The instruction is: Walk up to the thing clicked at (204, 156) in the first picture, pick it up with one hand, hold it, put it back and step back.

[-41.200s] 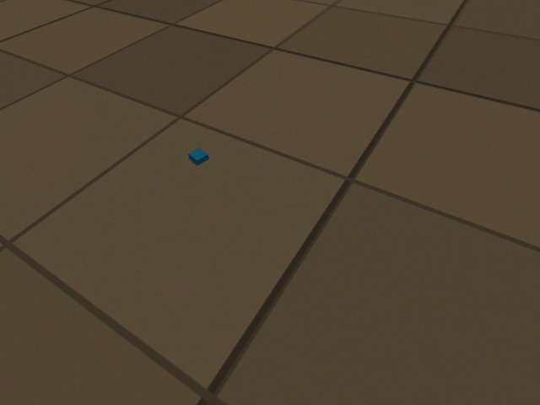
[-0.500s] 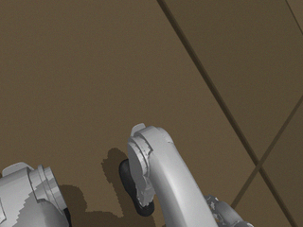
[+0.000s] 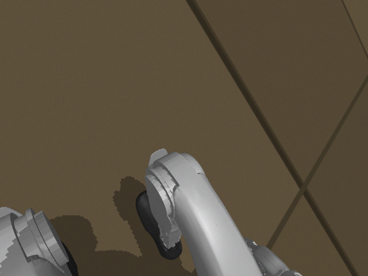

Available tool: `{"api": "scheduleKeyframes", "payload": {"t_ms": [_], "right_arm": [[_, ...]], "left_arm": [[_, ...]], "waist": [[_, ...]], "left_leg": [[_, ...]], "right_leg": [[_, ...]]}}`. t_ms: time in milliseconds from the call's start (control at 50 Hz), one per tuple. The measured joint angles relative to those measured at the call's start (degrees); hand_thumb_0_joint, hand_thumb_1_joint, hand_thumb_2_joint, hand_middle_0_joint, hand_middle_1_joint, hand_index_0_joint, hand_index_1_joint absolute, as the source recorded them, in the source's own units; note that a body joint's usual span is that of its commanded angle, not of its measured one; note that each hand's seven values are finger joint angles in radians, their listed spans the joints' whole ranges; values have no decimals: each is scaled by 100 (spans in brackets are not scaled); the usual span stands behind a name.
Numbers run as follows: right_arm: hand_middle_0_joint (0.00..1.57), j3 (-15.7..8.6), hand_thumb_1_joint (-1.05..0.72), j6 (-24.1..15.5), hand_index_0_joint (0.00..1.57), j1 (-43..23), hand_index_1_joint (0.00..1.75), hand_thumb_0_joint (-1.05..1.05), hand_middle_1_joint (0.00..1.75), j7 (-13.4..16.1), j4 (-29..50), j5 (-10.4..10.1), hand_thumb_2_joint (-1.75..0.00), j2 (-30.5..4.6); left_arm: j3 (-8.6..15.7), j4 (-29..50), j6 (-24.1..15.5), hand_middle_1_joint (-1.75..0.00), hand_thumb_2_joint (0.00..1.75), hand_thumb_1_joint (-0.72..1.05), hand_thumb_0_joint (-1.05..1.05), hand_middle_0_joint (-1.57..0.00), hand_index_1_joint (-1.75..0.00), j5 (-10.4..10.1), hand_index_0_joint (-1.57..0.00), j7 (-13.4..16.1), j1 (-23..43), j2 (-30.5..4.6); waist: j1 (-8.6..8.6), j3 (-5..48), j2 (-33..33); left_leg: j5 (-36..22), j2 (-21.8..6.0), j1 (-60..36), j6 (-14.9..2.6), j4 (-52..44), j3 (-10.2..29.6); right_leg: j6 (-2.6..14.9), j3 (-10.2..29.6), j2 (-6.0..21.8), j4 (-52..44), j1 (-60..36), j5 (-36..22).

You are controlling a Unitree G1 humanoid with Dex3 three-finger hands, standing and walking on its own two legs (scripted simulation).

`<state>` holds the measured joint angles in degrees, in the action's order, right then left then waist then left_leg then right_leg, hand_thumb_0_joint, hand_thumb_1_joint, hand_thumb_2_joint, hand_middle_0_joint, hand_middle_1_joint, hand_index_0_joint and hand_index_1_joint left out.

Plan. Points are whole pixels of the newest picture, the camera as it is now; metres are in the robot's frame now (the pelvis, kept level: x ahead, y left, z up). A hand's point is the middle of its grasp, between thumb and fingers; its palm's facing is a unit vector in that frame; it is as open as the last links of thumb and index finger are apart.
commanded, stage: rest palm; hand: left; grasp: from above
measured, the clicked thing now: out of the picture +0.50 +0.37 -0.30
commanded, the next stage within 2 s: none
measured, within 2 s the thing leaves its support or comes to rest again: neither
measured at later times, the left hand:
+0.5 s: hand out of the picture +0.47 +0.35 -0.25, palm faces -0.45 -0.12 -0.88, open 14.5 cm
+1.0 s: hand out of the picture +0.47 +0.35 -0.25, palm faces -0.45 -0.13 -0.88, open 14.3 cm
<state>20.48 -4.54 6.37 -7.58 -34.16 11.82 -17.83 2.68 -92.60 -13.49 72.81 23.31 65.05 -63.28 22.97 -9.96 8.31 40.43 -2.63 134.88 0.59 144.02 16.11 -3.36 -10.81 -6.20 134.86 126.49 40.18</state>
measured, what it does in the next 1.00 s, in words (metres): stands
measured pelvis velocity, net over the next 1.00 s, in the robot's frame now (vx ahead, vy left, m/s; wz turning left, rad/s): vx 0.00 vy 0.00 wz -0.02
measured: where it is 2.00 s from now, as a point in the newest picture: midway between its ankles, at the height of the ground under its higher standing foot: (121, 261)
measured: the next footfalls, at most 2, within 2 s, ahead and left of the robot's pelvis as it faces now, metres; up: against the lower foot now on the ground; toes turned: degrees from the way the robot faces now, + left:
none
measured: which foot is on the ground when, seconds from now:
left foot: down 0.00-1.00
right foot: down 0.00-1.00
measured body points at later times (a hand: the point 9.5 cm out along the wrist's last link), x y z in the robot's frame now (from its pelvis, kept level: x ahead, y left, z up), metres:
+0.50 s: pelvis +0.00 +0.00 +0.00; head +0.28 +0.14 +0.31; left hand +0.49 +0.35 -0.20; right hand +0.06 -0.25 -0.06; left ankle +0.06 +0.13 -0.28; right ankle +0.11 -0.12 -0.28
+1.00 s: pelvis +0.00 +0.00 +0.00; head +0.29 +0.14 +0.31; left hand +0.49 +0.35 -0.20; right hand +0.06 -0.25 -0.06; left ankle +0.06 +0.13 -0.28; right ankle +0.11 -0.12 -0.28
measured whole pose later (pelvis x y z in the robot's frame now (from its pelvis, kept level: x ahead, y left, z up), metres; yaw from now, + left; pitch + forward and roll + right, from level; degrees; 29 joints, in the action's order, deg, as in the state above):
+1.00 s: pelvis +0.00 +0.00 +0.00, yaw -1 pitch +28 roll -16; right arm 22.8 -7.9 4.4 -8.7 -33.5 13.3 -19.4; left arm 1.7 -96.0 -13.7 72.9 28.2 66.6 -66.2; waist 23.8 -12.1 10.3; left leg 40.3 -2.8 134.9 0.4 145.0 17.3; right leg -3.8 -11.7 -6.7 134.7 126.2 39.3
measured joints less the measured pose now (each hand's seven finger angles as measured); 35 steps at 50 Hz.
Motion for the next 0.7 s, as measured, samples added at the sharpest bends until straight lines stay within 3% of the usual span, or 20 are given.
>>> {"api": "scheduleKeyframes", "payload": {"t_ms": [140, 380, 700], "right_arm": [[21, 0, -91, -59, 20, -146, 30, 0, 30, -30, 35, 61, -90, -65], [21, 48, -91, -249, 20, -248, 30, 0, 30, -70, 15, 112, -90, -81], [21, 201, -91, -314, 20, -95, 30, 0, 30, -99, 41, 126, -90, -99]], "left_arm": [[-42, -75, -179, -91, 103, -59, 0, -11, -96, 130, -7, 224, 11, -48], [-152, -345, -42, -90, 103, -59, -1, -12, -95, 124, -8, 525, 147, -95], [-106, -389, 52, -92, 102, -58, 0, -11, -96, 65, -8, 513, 180, -191]], "waist": [[-60, -28, 80], [-18, -76, 165], [95, -143, 160]], "left_leg": [[-8, 7, -21, 2, 22, 34], [-28, 6, -12, -14, 66, 56], [-24, -5, 18, -27, 79, 87]], "right_leg": [[-7, -26, -5, -2, -35, -16], [-36, -39, -19, 16, -38, -47], [-39, -65, -37, -11, -23, -67]]}}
